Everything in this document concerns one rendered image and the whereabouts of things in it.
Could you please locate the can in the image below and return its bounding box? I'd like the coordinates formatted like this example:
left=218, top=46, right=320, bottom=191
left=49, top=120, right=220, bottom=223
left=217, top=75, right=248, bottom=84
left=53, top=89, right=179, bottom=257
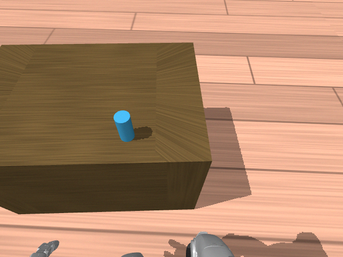
left=114, top=110, right=135, bottom=142

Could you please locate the left robot hand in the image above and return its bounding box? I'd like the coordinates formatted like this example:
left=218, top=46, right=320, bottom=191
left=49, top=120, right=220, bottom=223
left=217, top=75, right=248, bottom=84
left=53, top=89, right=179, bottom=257
left=30, top=240, right=59, bottom=257

